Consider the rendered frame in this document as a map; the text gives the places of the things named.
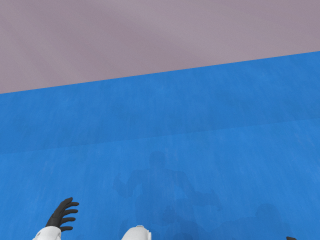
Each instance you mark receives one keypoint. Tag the left robot thigh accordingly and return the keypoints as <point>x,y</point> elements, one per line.
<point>137,233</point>

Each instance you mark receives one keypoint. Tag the robot left forearm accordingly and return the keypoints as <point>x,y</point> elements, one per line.
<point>49,233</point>

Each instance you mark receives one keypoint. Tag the robot left hand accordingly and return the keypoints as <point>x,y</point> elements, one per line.
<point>57,219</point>

